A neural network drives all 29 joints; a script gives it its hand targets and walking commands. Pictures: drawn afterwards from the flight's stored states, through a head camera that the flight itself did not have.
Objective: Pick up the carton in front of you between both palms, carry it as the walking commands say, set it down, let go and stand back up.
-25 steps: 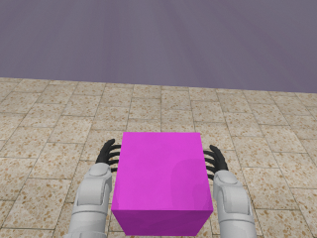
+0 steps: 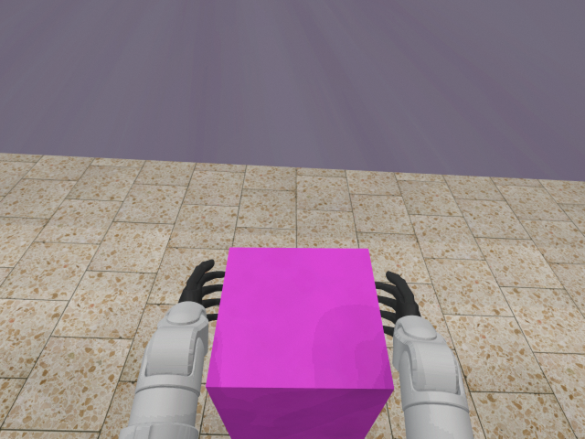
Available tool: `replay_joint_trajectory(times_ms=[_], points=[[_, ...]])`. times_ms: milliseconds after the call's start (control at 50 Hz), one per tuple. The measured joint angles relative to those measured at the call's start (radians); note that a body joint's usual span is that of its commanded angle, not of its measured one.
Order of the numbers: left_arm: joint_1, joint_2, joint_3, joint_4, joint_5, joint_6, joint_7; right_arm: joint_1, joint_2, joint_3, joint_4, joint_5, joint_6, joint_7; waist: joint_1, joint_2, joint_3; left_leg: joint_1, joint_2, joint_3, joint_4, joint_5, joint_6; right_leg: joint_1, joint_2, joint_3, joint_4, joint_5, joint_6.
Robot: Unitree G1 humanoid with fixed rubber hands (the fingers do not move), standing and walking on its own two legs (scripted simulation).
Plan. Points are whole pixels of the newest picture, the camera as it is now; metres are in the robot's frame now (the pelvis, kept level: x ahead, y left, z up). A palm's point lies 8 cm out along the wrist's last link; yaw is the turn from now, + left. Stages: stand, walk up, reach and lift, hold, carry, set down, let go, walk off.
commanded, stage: carry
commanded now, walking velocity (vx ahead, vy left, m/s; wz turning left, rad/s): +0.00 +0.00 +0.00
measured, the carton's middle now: (297, 348) +0.29 +0.00 -0.05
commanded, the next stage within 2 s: hold in 0.30 s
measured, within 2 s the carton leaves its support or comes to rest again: neither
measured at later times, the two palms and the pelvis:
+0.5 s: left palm (172, 327) +0.26 +0.17 +0.04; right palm (393, 326) +0.28 -0.13 +0.04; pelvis -0.01 -0.01 +0.02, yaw +8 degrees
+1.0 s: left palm (191, 352) +0.23 +0.13 +0.06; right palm (414, 321) +0.29 -0.16 +0.05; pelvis -0.04 -0.08 +0.01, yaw +13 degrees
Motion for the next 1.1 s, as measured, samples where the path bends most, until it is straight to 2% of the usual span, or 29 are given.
replay_joint_trajectory(times_ms=[300, 320, 340, 380, 460, 540, 660, 720, 920, 980, 1100], points=[[0.002, 0.001, -0.005, -0.015, -0.008, -0.004, 0.002, 0.008, -0.001, 0.007, -0.020, 0.001, -0.006, -0.001, 0.002, 0.004, 0.010, -0.011, -0.004, 0.001, 0.002, 0.008, 0.003, -0.010, -0.004, 0.002, -0.001, 0.009, 0.000], [0.002, 0.000, -0.001, -0.007, -0.010, -0.013, -0.001, 0.010, -0.001, 0.007, -0.021, 0.002, -0.008, -0.003, -0.003, 0.009, 0.026, 0.006, -0.003, -0.003, -0.007, 0.011, 0.004, 0.013, 0.006, 0.016, -0.018, 0.026, -0.004], [0.000, -0.001, -0.006, 0.002, -0.007, -0.025, -0.004, 0.018, -0.003, 0.007, -0.033, 0.003, -0.009, -0.007, -0.008, 0.020, 0.048, 0.029, -0.006, -0.035, -0.031, 0.096, 0.003, 0.045, 0.032, 0.055, -0.047, 0.043, -0.009], [-0.001, -0.001, -0.015, 0.022, -0.002, -0.044, -0.006, 0.037, -0.006, 0.009, -0.037, -0.001, -0.023, -0.008, -0.019, 0.028, 0.079, 0.076, -0.016, -0.077, -0.072, 0.102, -0.001, 0.106, 0.065, 0.133, -0.106, 0.069, -0.005], [-0.007, -0.002, -0.013, 0.045, -0.001, -0.069, -0.013, 0.055, -0.009, 0.013, -0.043, 0.007, -0.041, -0.018, -0.021, 0.024, 0.099, 0.125, -0.041, -0.148, -0.159, 0.106, 0.001, 0.162, 0.077, 0.230, -0.164, 0.115, 0.019], [-0.029, -0.006, 0.015, 0.067, 0.011, -0.071, -0.013, 0.013, -0.002, -0.007, 0.009, -0.005, -0.051, -0.011, 0.000, 0.006, 0.102, 0.135, -0.059, -0.196, -0.190, 0.144, -0.006, 0.196, 0.074, 0.278, -0.194, 0.100, 0.014], [-0.034, -0.008, 0.048, 0.080, 0.025, -0.059, -0.014, -0.045, 0.010, -0.026, 0.077, -0.039, -0.040, 0.008, 0.008, 0.009, 0.099, 0.145, -0.065, -0.242, -0.186, 0.158, -0.025, 0.229, 0.070, 0.269, -0.199, 0.060, 0.025], [-0.047, -0.011, 0.069, 0.098, 0.033, -0.054, -0.021, -0.059, 0.013, -0.031, 0.091, -0.047, -0.029, 0.007, 0.000, 0.020, 0.105, 0.144, -0.056, -0.259, -0.165, 0.155, -0.037, 0.236, 0.077, 0.252, -0.188, 0.060, 0.026], [-0.087, -0.023, 0.103, 0.153, 0.063, -0.062, -0.039, -0.077, 0.017, -0.057, 0.114, -0.068, -0.023, 0.012, -0.009, 0.034, 0.107, 0.132, -0.020, -0.292, -0.149, 0.164, -0.074, 0.230, 0.111, 0.216, -0.171, 0.068, -0.011], [-0.129, -0.034, 0.154, 0.205, 0.101, -0.081, -0.058, -0.116, 0.028, -0.099, 0.155, -0.079, -0.029, 0.014, -0.005, 0.033, 0.109, 0.118, -0.014, -0.298, -0.130, 0.157, -0.068, 0.217, 0.119, 0.210, -0.151, 0.065, -0.019], [-0.274, -0.023, 0.296, 0.347, 0.195, -0.156, -0.099, -0.258, 0.081, -0.233, 0.275, -0.163, -0.093, 0.011, -0.005, 0.029, 0.144, 0.037, -0.011, -0.312, -0.035, 0.120, -0.049, 0.143, 0.131, 0.199, -0.073, 0.043, -0.031]])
